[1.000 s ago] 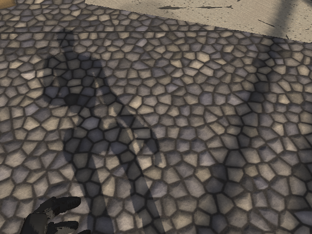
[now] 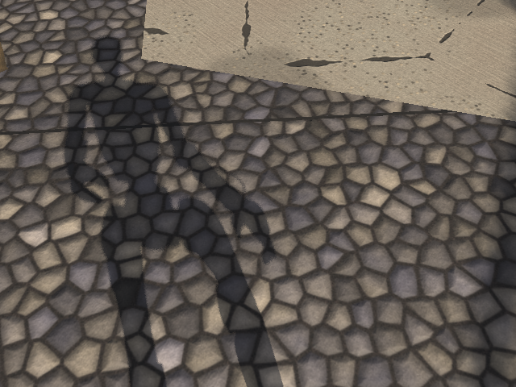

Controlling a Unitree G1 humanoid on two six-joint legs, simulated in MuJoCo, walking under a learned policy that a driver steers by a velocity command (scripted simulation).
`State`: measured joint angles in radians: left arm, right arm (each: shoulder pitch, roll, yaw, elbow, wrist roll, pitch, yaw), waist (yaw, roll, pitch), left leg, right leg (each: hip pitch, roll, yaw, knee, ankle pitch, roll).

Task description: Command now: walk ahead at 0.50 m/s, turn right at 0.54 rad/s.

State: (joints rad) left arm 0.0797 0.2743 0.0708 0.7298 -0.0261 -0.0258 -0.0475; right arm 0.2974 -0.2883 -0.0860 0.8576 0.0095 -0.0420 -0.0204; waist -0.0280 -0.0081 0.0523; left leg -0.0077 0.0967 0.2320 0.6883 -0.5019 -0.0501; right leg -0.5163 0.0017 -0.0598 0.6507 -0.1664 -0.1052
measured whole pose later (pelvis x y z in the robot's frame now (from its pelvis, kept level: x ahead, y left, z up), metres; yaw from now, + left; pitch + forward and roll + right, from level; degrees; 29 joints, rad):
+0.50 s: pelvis +0.30 +0.01 +0.01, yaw -17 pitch +2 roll +1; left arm 0.37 0.30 0.08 0.77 -0.02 -0.03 0.02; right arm 0.05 -0.27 -0.05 0.71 -0.01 -0.13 0.03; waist 0.06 -0.02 0.01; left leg -0.46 -0.05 -0.01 0.54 -0.11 0.03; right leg -0.17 0.08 0.21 0.84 -0.51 -0.05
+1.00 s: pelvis +0.54 -0.09 +0.02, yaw -8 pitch +2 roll +0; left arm 0.09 0.25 0.04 0.65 0.00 -0.10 -0.01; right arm 0.39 -0.30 -0.06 0.83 0.03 -0.05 -0.01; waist -0.06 0.03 0.00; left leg -0.32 -0.02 -0.10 1.01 -0.46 0.02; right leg -0.37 0.01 0.00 0.51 -0.18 -0.02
